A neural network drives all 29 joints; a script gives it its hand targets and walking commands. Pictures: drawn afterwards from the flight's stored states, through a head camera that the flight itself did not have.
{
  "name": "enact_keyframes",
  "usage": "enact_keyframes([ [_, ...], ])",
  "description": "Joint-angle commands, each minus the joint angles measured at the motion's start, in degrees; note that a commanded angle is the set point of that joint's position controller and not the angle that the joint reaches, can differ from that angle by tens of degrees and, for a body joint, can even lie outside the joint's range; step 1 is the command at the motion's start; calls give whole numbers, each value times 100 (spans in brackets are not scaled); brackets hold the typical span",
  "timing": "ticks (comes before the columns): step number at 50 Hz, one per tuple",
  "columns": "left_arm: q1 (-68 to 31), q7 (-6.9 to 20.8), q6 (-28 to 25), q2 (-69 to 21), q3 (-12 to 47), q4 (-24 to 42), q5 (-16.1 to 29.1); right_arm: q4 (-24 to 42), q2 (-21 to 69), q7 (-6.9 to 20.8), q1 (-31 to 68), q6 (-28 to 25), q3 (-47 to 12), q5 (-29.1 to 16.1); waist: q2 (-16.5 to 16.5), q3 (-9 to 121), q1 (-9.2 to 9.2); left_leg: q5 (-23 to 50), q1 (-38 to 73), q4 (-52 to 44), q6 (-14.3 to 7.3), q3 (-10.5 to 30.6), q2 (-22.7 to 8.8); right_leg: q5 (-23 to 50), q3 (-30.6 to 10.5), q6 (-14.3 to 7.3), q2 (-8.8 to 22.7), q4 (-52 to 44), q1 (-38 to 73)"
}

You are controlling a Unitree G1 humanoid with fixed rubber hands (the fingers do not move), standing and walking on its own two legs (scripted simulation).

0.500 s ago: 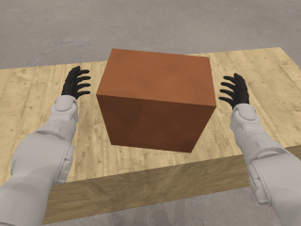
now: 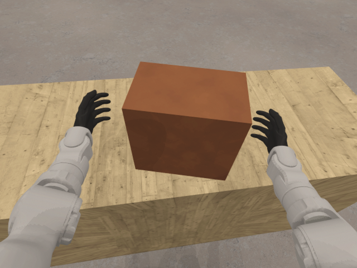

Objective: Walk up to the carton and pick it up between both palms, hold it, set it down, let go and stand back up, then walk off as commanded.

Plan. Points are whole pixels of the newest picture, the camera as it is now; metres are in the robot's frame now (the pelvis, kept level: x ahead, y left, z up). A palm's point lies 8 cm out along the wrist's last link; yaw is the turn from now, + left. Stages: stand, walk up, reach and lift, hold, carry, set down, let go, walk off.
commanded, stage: set down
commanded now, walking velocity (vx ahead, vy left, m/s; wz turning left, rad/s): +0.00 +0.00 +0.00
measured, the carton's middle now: (185, 125) +0.48 +0.00 +0.03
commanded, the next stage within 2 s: none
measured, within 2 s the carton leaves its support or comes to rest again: neither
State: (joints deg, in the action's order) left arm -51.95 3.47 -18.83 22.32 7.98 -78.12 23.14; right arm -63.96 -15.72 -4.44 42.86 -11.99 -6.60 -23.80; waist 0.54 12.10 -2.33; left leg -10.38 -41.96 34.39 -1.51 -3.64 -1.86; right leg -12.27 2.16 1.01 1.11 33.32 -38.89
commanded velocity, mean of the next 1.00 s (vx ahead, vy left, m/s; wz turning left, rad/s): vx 0.00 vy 0.00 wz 0.00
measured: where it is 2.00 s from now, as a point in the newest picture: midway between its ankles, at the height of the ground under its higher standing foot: outside the picture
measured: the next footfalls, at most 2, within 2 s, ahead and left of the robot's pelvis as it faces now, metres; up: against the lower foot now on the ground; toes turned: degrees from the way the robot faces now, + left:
none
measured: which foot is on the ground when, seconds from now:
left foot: down 0.00-1.00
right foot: down 0.00-1.00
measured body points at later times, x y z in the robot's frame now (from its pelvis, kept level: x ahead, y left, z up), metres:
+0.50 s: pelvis +0.03 -0.01 +0.02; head +0.04 +0.01 +0.47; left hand +0.38 +0.25 +0.06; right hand +0.36 -0.21 +0.05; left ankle +0.05 +0.10 -0.72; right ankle +0.03 -0.13 -0.72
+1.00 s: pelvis +0.03 +0.00 +0.02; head -0.01 +0.02 +0.47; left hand +0.28 +0.26 +0.05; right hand +0.27 -0.20 +0.05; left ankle +0.05 +0.10 -0.72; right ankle +0.03 -0.13 -0.72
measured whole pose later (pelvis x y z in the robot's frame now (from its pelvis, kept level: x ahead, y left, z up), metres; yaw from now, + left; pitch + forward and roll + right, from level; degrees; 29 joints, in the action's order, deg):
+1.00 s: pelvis +0.03 +0.00 +0.02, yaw +0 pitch -7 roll -1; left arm 3.4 5.5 -4.6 20.9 -1.5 -20.5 15.1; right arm -14.8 -7.5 -7.8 -9.2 -3.1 -1.2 -13.6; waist 2.3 -1.1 2.3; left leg -10.9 -5.2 22.7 -0.6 -3.4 -1.3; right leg -11.3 0.4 0.5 0.2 19.7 -1.7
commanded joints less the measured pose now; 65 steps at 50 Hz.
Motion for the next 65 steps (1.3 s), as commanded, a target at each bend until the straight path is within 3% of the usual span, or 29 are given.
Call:
enact_keyframes([
  [1,-793,181,93,849,-675,937,-687,484,-696,-133,779,-431,-188,-41,-658,2765,322,2104,3573,-134,447,244,214,1183,119,-158,-288,-864,1067],
  [2,-1171,154,111,856,-561,1069,-676,609,-771,-141,1258,-384,21,39,-685,2564,278,1872,3482,-198,469,260,180,895,108,-135,-340,-899,1059],
  [3,525,212,175,667,-610,1654,-817,1042,-645,-143,-272,-609,-270,-101,-394,2298,304,2607,4012,-249,474,310,170,1743,89,-100,-353,-1068,1753],
  [5,163,222,251,959,-968,2088,-935,1400,-775,-223,98,-625,-5,120,-273,2125,292,2137,3926,-418,440,230,233,1418,92,-43,-386,-1175,1811],
  [6,-1245,131,235,1065,-925,1880,-882,1274,-931,-219,1510,-456,466,420,-367,1842,178,1007,3251,-613,392,204,255,185,124,-91,-397,-1154,1360],
  [8,264,114,152,955,-657,2331,-507,2276,-557,-202,114,-409,261,294,49,1439,165,1161,3576,-674,257,204,225,451,25,-81,-306,-1270,1816],
  [9,-990,92,7,1079,-442,2128,-275,2106,-682,-212,1095,-266,598,453,18,1434,-109,503,3227,-691,177,241,221,-188,16,-86,-290,-1225,1426],
  [10,81,109,6,1083,-473,2829,-183,2620,-445,-195,-6,-313,356,306,33,1696,-30,1058,3517,-654,195,300,235,428,-43,-116,-261,-1182,1919],
  [12,-1057,85,-45,1266,-432,2757,17,2541,-501,-179,803,-102,638,520,-229,1851,-145,564,3366,-612,205,271,215,-123,-26,-129,-236,-1103,1472],
  [16,-604,167,-111,1269,-422,2526,45,2314,-419,-243,329,-22,733,604,-478,1530,-207,707,3275,-588,257,382,162,63,-83,-184,-180,-1066,1583],
  [17,605,189,-1,1195,-671,3063,-235,2541,-237,-272,-853,-175,478,420,-620,1702,24,1458,3884,-582,367,342,152,746,-86,-193,-184,-1104,1977],
  [19,347,194,164,1193,-854,3037,-474,2290,-391,-223,-522,-188,535,396,-988,1857,139,2051,4157,-469,498,375,134,1068,-128,-192,-227,-1182,1828],
  [21,950,312,402,1018,-1016,2838,-779,2006,-267,-302,-848,-269,352,492,-766,1040,218,2108,4135,-593,498,279,176,1376,-86,-115,-262,-1322,2075],
  [25,2721,420,666,903,-1563,4390,-1294,2982,-215,-463,-2386,-670,177,492,-569,813,372,2932,4570,-787,557,340,252,2551,-98,-59,-347,-1399,2775],
  [28,1978,458,703,829,-1423,3672,-1208,3146,-72,-418,-1668,-483,401,754,-310,421,360,1752,3887,-928,379,147,331,1414,-161,-33,-271,-1538,2656],
  [30,4059,388,726,529,-1422,5298,-1201,4047,-97,-319,-3655,-585,379,622,-321,477,478,2441,4625,-1067,452,315,213,1665,-143,-173,-331,-1633,3213],
  [31,2212,344,650,789,-1149,4976,-866,4065,-305,-350,-2027,-393,669,792,-309,504,238,1683,4236,-1060,425,286,193,810,-107,-189,-355,-1604,2753],
  [32,3665,340,729,611,-1202,5524,-890,4464,-67,-297,-3394,-353,530,770,-187,252,228,2146,4523,-1084,455,264,219,1361,-186,-204,-365,-1705,3103],
  [33,2324,254,701,919,-1226,5429,-837,4548,-248,-293,-2180,-219,823,901,-499,373,218,1596,4201,-1053,463,265,217,690,-165,-197,-334,-1630,2624],
  [36,3581,165,759,752,-1129,5978,-751,5074,-51,-202,-3417,-21,780,967,-289,134,279,1463,4332,-1199,387,322,152,642,-226,-257,-279,-1665,2821],
  [37,2719,185,803,967,-1101,5490,-561,5088,-32,-237,-2572,192,786,1132,-258,-29,257,935,3878,-1231,325,294,185,132,-312,-238,-251,-1683,2569],
  [40,4688,214,907,693,-1238,6532,-674,5614,216,-269,-4645,293,651,991,-173,-231,278,1600,4439,-1323,316,288,174,833,-385,-267,-188,-1808,3242],
  [41,3154,204,949,873,-1320,6072,-710,5207,196,-317,-3303,412,781,1053,-461,-323,307,1145,4022,-1315,333,236,209,366,-396,-282,-188,-1746,2798],
  [42,4820,188,933,710,-1277,6696,-794,5586,314,-293,-4800,398,509,941,-332,-432,471,1635,4471,-1356,399,298,168,633,-377,-319,-197,-1866,3155],
  [44,3617,226,1126,837,-1276,5957,-731,5543,260,-333,-3623,625,583,1077,-384,-925,412,823,3955,-1467,273,226,204,104,-499,-281,-119,-1889,2780],
  [48,4415,180,1310,676,-1119,6980,-759,5949,98,-348,-4369,781,987,1008,-630,-872,390,745,4339,-1588,398,385,62,-140,-386,-418,-198,-1936,2856],
  [52,5028,239,1579,776,-1487,6626,-963,6412,361,-393,-4985,1102,653,1107,-271,-1489,624,630,4173,-1644,280,204,146,-324,-505,-372,-130,-2136,2956],
  [58,5027,123,1551,679,-1159,7022,-745,6748,418,-255,-4994,1314,1071,1257,-468,-1760,435,-554,3576,-1850,196,294,-15,-947,-461,-430,-153,-1947,2902],
  [65,5724,-7,1476,628,-1124,7388,-703,7045,502,-99,-5545,1341,960,1153,-520,-1764,561,-216,3603,-1786,155,301,0,-803,-535,-423,-55,-1912,2973],
])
